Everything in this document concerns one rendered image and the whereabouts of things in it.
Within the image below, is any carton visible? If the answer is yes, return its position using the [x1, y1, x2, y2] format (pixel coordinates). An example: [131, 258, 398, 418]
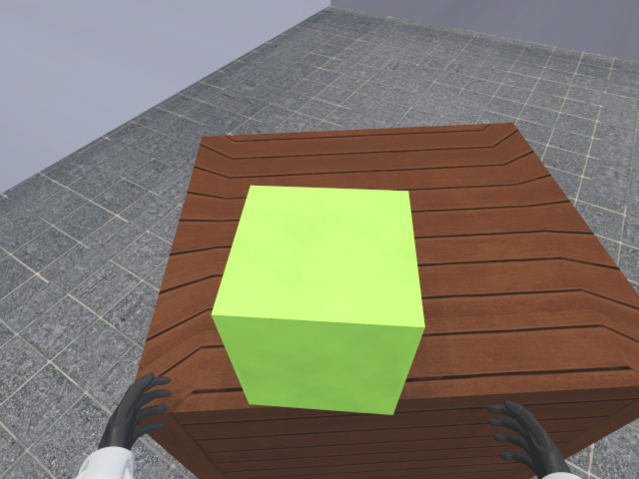
[211, 186, 425, 415]

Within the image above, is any pedestal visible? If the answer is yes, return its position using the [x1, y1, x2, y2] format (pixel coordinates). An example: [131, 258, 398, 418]
[135, 123, 639, 479]

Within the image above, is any robot left hand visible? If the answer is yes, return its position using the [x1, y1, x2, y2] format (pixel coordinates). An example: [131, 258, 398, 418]
[97, 372, 171, 451]

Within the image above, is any robot left forearm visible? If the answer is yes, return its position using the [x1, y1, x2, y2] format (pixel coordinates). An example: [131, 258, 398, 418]
[75, 446, 135, 479]

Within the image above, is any robot right hand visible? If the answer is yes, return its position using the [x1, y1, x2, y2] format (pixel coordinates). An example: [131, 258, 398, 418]
[487, 399, 572, 479]

